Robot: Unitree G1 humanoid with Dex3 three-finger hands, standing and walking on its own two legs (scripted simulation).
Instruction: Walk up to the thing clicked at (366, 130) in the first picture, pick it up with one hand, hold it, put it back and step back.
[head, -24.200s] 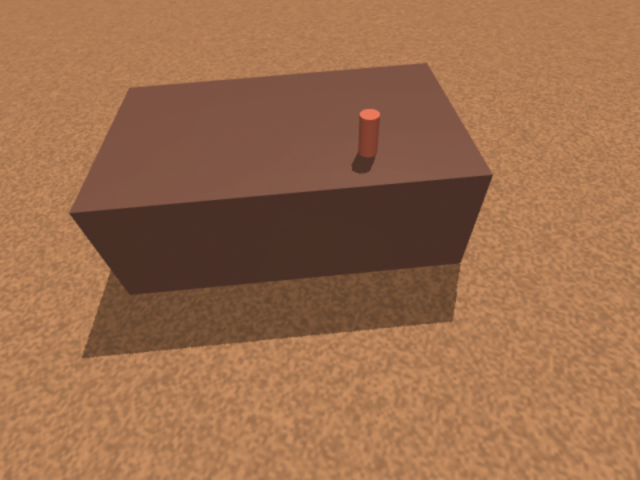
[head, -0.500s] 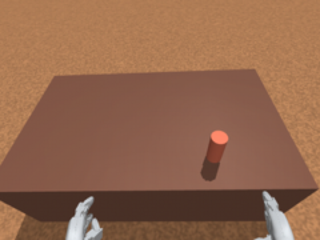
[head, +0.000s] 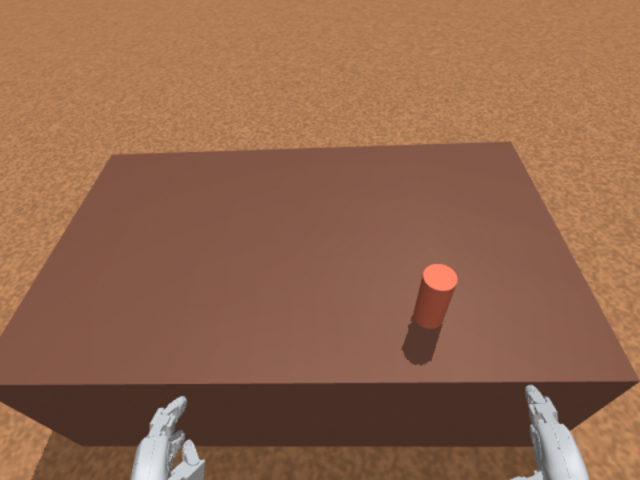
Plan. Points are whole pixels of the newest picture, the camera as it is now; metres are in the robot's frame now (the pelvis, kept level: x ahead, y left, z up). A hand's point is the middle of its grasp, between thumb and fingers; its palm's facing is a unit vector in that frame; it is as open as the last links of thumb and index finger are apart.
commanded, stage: home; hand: right
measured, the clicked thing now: (433, 297) +0.50 -0.19 -0.20
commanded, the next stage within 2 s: stand in 0.28 s
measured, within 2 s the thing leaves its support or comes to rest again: neither
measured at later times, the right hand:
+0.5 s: hand out of the picture +0.15 -0.19 -0.09, palm faces -0.03 +0.94 -0.35, open 16.9 cm
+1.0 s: hand out of the picture +0.05 -0.25 -0.11, palm faces -0.02 +0.94 -0.35, open 7.7 cm
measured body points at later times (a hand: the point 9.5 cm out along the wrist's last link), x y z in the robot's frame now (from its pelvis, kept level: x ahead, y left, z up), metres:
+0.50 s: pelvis -0.01 +0.01 +0.00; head +0.01 +0.00 +0.45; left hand +0.15 +0.26 -0.09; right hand +0.15 -0.24 -0.06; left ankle +0.01 +0.14 -0.69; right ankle +0.02 -0.13 -0.69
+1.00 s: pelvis +0.00 +0.00 +0.05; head -0.01 +0.00 +0.50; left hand +0.07 +0.29 -0.09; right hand +0.05 -0.30 -0.09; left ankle +0.01 +0.14 -0.69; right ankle +0.02 -0.13 -0.69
